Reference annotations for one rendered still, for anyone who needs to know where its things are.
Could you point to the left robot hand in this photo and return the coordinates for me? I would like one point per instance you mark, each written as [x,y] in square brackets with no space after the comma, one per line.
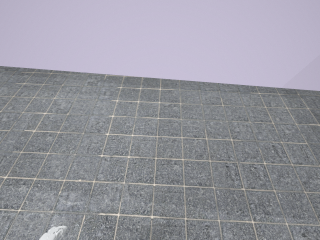
[54,233]

